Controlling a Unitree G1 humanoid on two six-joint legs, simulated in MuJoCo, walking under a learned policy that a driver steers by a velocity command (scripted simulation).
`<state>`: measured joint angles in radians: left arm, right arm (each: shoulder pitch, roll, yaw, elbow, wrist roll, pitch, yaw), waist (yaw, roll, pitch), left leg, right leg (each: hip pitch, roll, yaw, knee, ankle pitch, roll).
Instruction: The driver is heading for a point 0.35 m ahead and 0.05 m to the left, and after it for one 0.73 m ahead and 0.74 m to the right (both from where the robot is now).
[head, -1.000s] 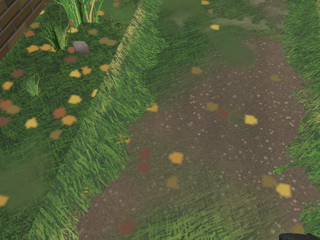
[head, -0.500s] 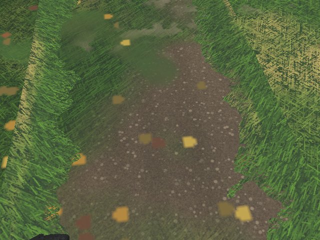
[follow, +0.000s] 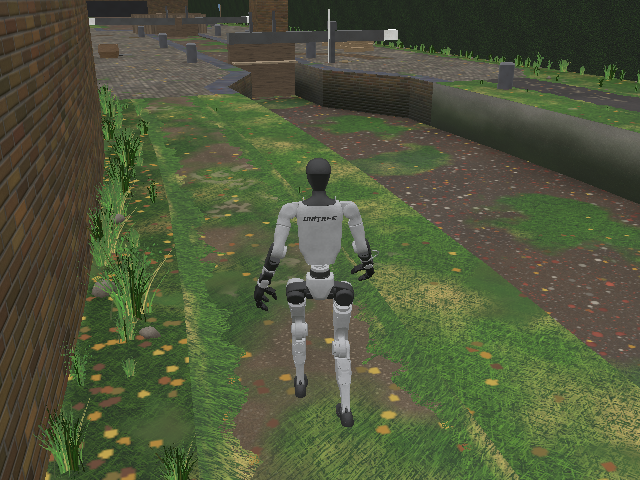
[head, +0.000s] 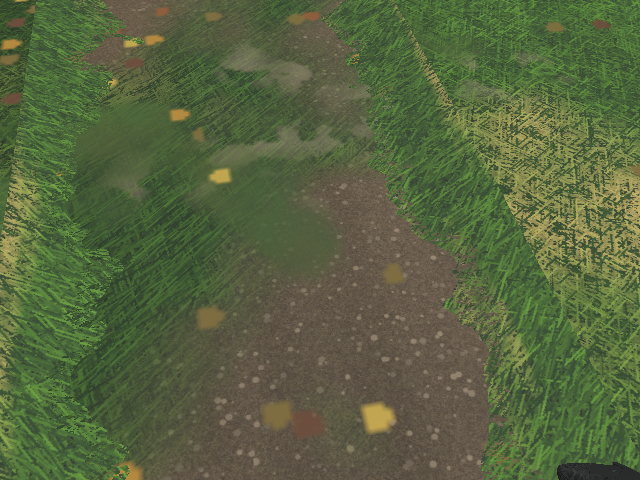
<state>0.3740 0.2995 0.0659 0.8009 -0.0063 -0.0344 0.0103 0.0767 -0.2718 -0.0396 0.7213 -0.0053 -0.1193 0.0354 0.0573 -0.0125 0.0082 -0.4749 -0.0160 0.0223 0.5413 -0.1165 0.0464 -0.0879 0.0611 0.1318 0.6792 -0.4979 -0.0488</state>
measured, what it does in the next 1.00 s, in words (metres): walks ahead, turning right: right foot, then left foot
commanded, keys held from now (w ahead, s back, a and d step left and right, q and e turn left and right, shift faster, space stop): w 0.22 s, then e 0.78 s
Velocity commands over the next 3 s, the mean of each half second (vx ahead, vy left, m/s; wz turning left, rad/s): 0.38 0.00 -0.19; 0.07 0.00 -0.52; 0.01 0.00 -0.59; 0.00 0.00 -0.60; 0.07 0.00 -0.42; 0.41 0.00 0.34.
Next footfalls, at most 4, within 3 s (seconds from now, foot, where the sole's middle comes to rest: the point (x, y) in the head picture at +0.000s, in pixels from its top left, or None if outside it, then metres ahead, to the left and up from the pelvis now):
0.46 right None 0.41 -0.12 -0.76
0.90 left None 0.43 0.11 -0.76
1.32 right None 0.29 -0.12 -0.76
1.76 left None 0.45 0.03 -0.76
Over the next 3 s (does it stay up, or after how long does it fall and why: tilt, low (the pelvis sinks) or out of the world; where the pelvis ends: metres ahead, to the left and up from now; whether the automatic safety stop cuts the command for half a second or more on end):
stays up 0.44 -0.18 0.03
